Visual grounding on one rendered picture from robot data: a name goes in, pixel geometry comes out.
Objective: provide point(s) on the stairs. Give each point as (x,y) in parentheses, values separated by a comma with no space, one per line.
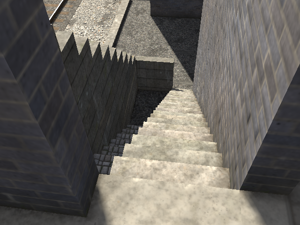
(174,145)

